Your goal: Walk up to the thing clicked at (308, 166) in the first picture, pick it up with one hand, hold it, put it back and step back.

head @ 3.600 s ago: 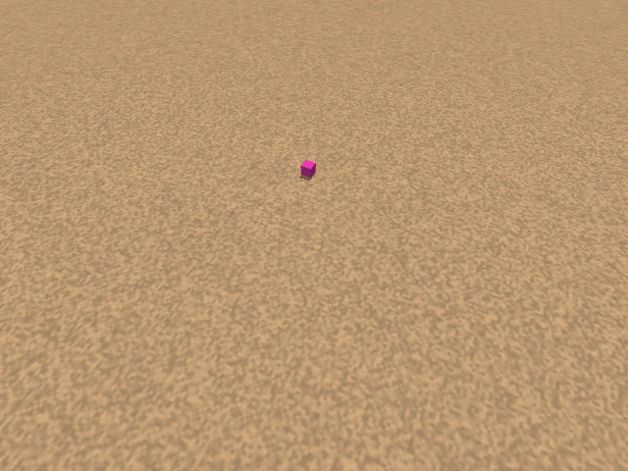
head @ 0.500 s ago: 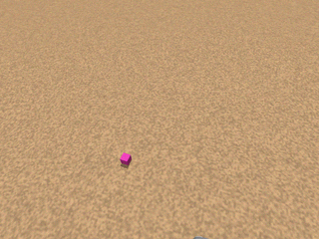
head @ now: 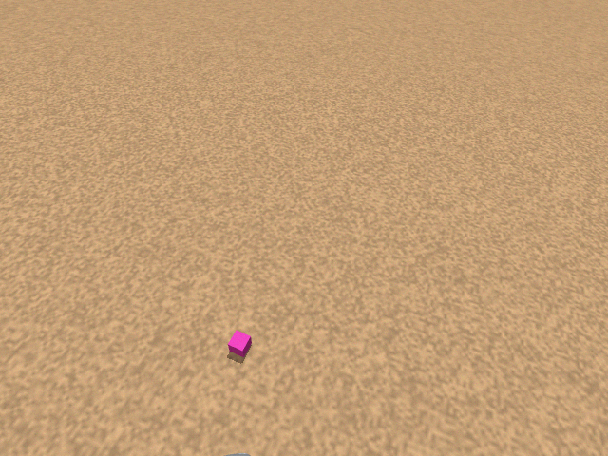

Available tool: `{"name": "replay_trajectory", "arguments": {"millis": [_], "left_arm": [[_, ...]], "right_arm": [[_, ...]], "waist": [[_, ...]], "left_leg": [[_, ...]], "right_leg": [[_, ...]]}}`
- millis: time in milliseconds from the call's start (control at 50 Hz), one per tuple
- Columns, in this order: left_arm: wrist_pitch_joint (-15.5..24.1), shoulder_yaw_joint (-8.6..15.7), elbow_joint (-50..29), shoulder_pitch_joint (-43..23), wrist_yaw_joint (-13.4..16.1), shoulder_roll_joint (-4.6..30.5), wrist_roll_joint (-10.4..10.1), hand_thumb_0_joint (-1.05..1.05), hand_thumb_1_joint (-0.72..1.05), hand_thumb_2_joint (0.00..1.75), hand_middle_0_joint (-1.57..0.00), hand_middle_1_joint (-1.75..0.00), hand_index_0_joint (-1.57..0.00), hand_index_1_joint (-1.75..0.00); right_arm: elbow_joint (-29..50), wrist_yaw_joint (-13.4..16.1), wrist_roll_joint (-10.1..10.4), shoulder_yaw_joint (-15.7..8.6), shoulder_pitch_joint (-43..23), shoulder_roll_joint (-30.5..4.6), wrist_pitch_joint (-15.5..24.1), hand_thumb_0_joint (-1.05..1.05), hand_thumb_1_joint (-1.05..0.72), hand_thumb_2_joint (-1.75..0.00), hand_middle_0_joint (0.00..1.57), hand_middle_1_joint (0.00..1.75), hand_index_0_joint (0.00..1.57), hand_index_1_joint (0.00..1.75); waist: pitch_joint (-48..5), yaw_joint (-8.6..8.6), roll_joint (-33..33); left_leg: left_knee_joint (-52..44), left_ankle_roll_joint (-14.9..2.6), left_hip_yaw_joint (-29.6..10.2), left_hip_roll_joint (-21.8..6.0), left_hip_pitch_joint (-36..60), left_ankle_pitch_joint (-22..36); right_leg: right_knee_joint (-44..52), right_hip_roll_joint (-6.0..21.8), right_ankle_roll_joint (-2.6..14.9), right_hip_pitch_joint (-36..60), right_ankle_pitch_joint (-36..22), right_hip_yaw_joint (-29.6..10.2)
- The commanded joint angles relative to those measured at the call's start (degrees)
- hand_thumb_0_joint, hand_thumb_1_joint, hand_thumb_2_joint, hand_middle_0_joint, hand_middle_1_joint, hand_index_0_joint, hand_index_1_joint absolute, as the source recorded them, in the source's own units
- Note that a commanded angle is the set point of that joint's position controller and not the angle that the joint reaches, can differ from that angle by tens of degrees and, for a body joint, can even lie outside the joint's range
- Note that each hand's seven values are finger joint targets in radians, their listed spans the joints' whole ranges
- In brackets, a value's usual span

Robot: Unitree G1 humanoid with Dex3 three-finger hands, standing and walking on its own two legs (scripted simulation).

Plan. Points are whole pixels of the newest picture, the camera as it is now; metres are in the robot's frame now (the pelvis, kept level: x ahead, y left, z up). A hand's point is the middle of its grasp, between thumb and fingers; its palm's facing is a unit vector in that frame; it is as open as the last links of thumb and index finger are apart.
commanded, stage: walk up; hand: left
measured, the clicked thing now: (240, 343) +0.57 +0.21 -0.73
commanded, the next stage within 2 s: stand in 1.92 s
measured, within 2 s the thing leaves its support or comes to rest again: neither
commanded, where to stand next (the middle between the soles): +0.19 -0.01 m, yaw -1 degrees
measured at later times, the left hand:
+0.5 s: hand (136, 419) +0.19 +0.25 -0.12, palm faces -0.05 -0.90 -0.42, open 7.4 cm
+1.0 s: hand (145, 401) +0.22 +0.25 -0.14, palm faces +0.00 -0.94 -0.33, open 7.4 cm
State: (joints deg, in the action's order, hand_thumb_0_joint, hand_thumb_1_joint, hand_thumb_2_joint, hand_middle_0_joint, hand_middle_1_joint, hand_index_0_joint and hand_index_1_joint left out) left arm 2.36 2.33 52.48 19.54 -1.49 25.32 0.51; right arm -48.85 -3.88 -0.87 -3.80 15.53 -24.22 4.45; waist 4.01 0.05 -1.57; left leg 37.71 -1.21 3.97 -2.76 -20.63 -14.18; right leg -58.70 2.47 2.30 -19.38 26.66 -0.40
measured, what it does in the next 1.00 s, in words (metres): walks ahead: right foot, then left foot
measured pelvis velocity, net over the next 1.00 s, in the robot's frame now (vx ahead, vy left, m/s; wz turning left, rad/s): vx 0.15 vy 0.00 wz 0.00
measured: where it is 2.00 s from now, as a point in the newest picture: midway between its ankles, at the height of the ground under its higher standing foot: outside the picture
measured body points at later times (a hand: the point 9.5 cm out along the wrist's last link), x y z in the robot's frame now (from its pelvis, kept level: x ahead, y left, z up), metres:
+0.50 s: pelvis +0.11 -0.02 +0.00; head +0.14 -0.04 +0.45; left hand +0.20 +0.30 -0.09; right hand +0.18 -0.33 -0.13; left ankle +0.14 +0.12 -0.69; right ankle +0.17 -0.14 -0.72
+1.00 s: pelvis +0.15 +0.00 +0.02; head +0.17 +0.00 +0.47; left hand +0.22 +0.30 -0.12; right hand +0.27 -0.30 -0.10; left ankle +0.17 +0.12 -0.72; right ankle +0.17 -0.13 -0.72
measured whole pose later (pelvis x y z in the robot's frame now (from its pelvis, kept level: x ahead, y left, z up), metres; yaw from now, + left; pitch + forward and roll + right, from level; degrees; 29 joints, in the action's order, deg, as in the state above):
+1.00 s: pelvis +0.15 +0.00 +0.02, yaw +0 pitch -2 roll +0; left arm 1.1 -0.3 65.7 5.4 -0.4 20.5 -0.3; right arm -63.2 -1.0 0.3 0.8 2.6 -20.8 1.3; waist 4.2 1.0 0.0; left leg 26.9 0.7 0.8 -1.8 -11.8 -12.9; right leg -25.3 2.2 -1.2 -11.1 11.9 3.0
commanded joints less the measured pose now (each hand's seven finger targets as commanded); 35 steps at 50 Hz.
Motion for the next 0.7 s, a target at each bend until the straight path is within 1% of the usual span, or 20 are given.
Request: {"name": "replay_trajectory", "arguments": {"millis": [0,40,100,180,200,240,260,280,300,320,360,400,480,520,540,560,580,600,640,680], "left_arm": [[2.3,3.1,-3.6,2.1,0.4,11.9,-0.9,0.00,0.90,0.90,-0.20,-0.30,-0.20,-0.30],[1.9,3.1,-3.1,2.9,-0.5,10.7,-0.6,0.00,0.90,0.90,-0.20,-0.30,-0.20,-0.30],[1.7,3.3,-4.6,-1.3,-1.3,10.0,0.1,0.00,0.90,0.90,-0.20,-0.30,-0.20,-0.30],[1.9,3.2,-3.5,-1.7,-0.4,8.1,0.3,0.00,0.90,0.90,-0.20,-0.30,-0.20,-0.30],[2.1,3.0,-3.0,-1.1,0.0,7.8,0.3,0.00,0.90,0.90,-0.20,-0.30,-0.20,-0.30],[2.7,3.5,-1.8,1.5,0.9,8.8,0.6,0.00,0.90,0.90,-0.20,-0.30,-0.20,-0.30],[3.1,4.2,-2.2,1.8,1.4,12.0,1.0,0.00,0.90,0.90,-0.20,-0.30,-0.20,-0.30],[3.6,5.2,-3.5,2.8,1.5,16.2,0.8,0.00,0.90,0.90,-0.20,-0.30,-0.20,-0.30],[3.1,5.4,-3.4,2.1,1.4,18.2,0.1,0.00,0.90,0.90,-0.20,-0.30,-0.20,-0.30],[2.7,5.2,-3.8,1.5,1.5,17.2,-0.4,0.00,0.90,0.90,-0.20,-0.30,-0.20,-0.30],[2.4,4.2,-4.5,-2.0,2.0,14.6,-0.4,0.00,0.90,0.90,-0.20,-0.30,-0.20,-0.30],[2.2,3.6,-4.7,-3.6,1.9,13.8,0.3,0.00,0.90,0.90,-0.20,-0.30,-0.20,-0.30],[1.4,3.0,-4.8,-7.7,1.9,12.3,0.5,0.00,0.90,0.90,-0.20,-0.30,-0.20,-0.30],[0.5,2.0,-4.5,-9.9,1.7,10.5,-0.4,0.00,0.90,0.90,-0.20,-0.30,-0.20,-0.30],[0.2,1.1,-4.3,-9.5,1.7,8.5,-0.7,0.00,0.90,0.90,-0.20,-0.30,-0.20,-0.30],[-0.2,0.3,-4.1,-9.5,1.6,6.1,-1.1,0.00,0.90,0.90,-0.20,-0.30,-0.20,-0.30],[-0.7,0.5,-2.3,-7.8,1.8,7.0,-1.5,0.00,0.90,0.90,-0.20,-0.30,-0.20,-0.30],[-1.0,1.3,0.0,-8.5,1.8,9.1,-0.9,0.00,0.90,0.90,-0.20,-0.30,-0.20,-0.30],[-0.6,1.0,1.8,-8.7,1.5,8.2,-0.7,0.00,0.90,0.90,-0.20,-0.30,-0.20,-0.30],[0.1,1.1,3.2,-9.9,1.5,9.6,-0.6,0.00,0.90,0.90,-0.20,-0.30,-0.20,-0.30]], "right_arm": [[3.5,2.2,0.8,-3.8,4.1,-14.9,0.9,0.00,-0.90,-0.90,0.20,0.30,0.20,0.30],[4.1,2.2,0.5,-3.7,2.6,-15.1,1.0,0.00,-0.90,-0.90,0.20,0.30,0.20,0.30],[4.8,2.0,0.3,-3.9,3.7,-15.6,0.9,0.00,-0.90,-0.90,0.20,0.30,0.20,0.30],[4.9,2.4,0.5,-2.6,0.3,-14.3,-0.2,0.00,-0.90,-0.90,0.20,0.30,0.20,0.30],[4.7,2.6,0.6,-2.1,0.0,-13.5,-0.6,0.00,-0.90,-0.90,0.20,0.30,0.20,0.30],[5.1,2.9,1.2,-0.9,-1.0,-10.5,-1.3,0.00,-0.90,-0.90,0.20,0.30,0.20,0.30],[5.1,3.0,1.6,0.3,1.5,-7.4,-1.3,0.00,-0.90,-0.90,0.20,0.30,0.20,0.30],[5.7,2.9,1.4,1.3,3.8,-5.0,-1.5,0.00,-0.90,-0.90,0.20,0.30,0.20,0.30],[4.1,3.7,0.9,-0.7,2.6,-11.0,-2.3,0.00,-0.90,-0.90,0.20,0.30,0.20,0.30],[3.2,4.1,0.8,-1.2,2.3,-12.4,-2.6,0.00,-0.90,-0.90,0.20,0.30,0.20,0.30],[1.4,3.9,1.2,-1.1,2.8,-11.8,-2.6,0.00,-0.90,-0.90,0.20,0.30,0.20,0.30],[-0.5,3.6,0.6,-1.1,4.5,-10.7,-2.7,0.00,-0.90,-0.90,0.20,0.30,0.20,0.30],[-2.7,3.4,0.6,-0.7,3.1,-8.4,-2.6,0.00,-0.90,-0.90,0.20,0.30,0.20,0.30],[-4.5,3.9,0.2,-0.9,3.9,-8.6,-2.1,0.00,-0.90,-0.90,0.20,0.30,0.20,0.30],[-4.3,4.2,-0.2,-1.0,2.4,-9.7,-1.9,0.00,-0.90,-0.90,0.20,0.30,0.20,0.30],[-3.5,4.3,-0.6,-1.3,-0.2,-12.4,-1.6,0.00,-0.90,-0.90,0.20,0.30,0.20,0.30],[-2.2,4.2,0.2,-1.3,-5.9,-15.1,-1.5,0.00,-0.90,-0.90,0.20,0.30,0.20,0.30],[-2.6,3.9,0.5,-1.1,-8.4,-14.7,-1.8,0.00,-0.90,-0.90,0.20,0.30,0.20,0.30],[-3.9,3.8,0.5,0.4,-10.4,-11.9,-2.2,0.00,-0.90,-0.90,0.20,0.30,0.20,0.30],[-5.3,3.7,0.7,1.4,-9.8,-10.2,-2.0,0.00,-0.90,-0.90,0.20,0.30,0.20,0.30]], "waist": [[-0.2,-0.93,10.4],[-0.8,-0.59,12.4],[0.5,-1.81,11.4],[-0.8,0.07,10.2],[-2.1,0.60,8.6],[-4.8,2.59,4.3],[-6.9,3.00,-5.1],[-8.2,2.40,-13.3],[-6.4,3.38,-9.3],[-4.5,3.24,-6.5],[-3.3,1.67,-5.4],[-4.2,0.86,-8.2],[-6.1,0.21,-8.9],[-6.7,-1.41,-5.3],[-6.2,-1.50,-2.4],[-5.0,-0.24,4.7],[-4.1,1.65,9.4],[-2.1,1.59,6.8],[-0.8,2.50,6.3],[-3.4,1.61,6.6]], "left_leg": [[-20.6,-10.70,-18.4,-14.2,11.8,1.3],[-21.1,-11.63,-13.9,-13.0,9.3,0.4],[-22.7,-13.00,-12.8,-13.5,7.3,-4.6],[-16.0,-11.07,-8.7,-12.3,1.8,7.7],[-12.2,-10.18,-6.7,-10.7,1.8,11.3],[-2.7,-6.63,-3.9,-7.8,-1.0,8.4],[6.7,-3.79,-0.7,-3.6,-4.4,2.9],[17.7,-1.08,0.3,2.5,-12.9,-15.8],[22.4,-1.30,-3.5,1.7,-12.6,-22.6],[24.4,-1.10,-6.3,0.4,-13.7,-21.7],[21.5,-0.86,-6.8,-1.7,-12.9,-16.6],[17.0,-0.26,-4.9,-0.8,-7.8,-12.7],[2.8,0.40,-1.7,0.9,2.5,-6.9],[-5.1,-0.04,-0.9,2.0,10.8,2.0],[-9.1,-0.87,-4.5,-0.4,12.4,2.9],[-14.1,-2.58,-15.6,-7.7,10.0,0.2],[-19.0,-7.46,-24.6,-14.7,0.9,-10.7],[-19.0,-8.46,-22.6,-13.7,-5.8,-15.9],[-17.4,-3.99,-15.2,-8.1,-6.1,-16.7],[-14.2,-1.69,-11.7,-5.2,-2.4,-8.8]], "right_leg": [[-1.5,4.1,0.14,-15.4,-5.4,-3.5],[3.7,3.9,-1.20,-11.6,-6.3,-0.6],[10.6,4.1,-1.75,-10.0,-8.1,1.2],[18.8,0.9,-1.49,0.2,-13.6,3.7],[21.9,-0.3,-1.50,3.0,-16.0,4.5],[29.0,-1.6,-0.37,12.2,-19.4,4.0],[33.8,4.8,1.83,16.3,-19.0,-5.4],[40.1,18.3,7.43,20.3,-14.0,-27.0],[40.6,22.3,14.37,15.9,-11.2,-32.5],[40.1,21.4,15.14,14.2,-10.7,-30.2],[38.8,16.5,11.79,11.6,-13.3,-20.0],[37.6,13.3,9.98,7.2,-16.3,-13.9],[32.7,11.2,8.84,1.3,-22.1,-7.0],[27.7,9.9,6.14,-4.6,-17.9,-5.0],[26.6,8.7,3.91,-7.5,-14.5,-4.5],[23.4,5.0,1.15,-9.4,-7.8,-2.4],[20.2,-0.1,-0.69,-2.7,-0.1,1.4],[18.9,0.7,-0.61,4.3,0.5,0.2],[27.1,1.2,-0.18,6.2,-4.9,-0.6],[31.0,3.7,0.40,7.6,-11.4,-4.1]]}}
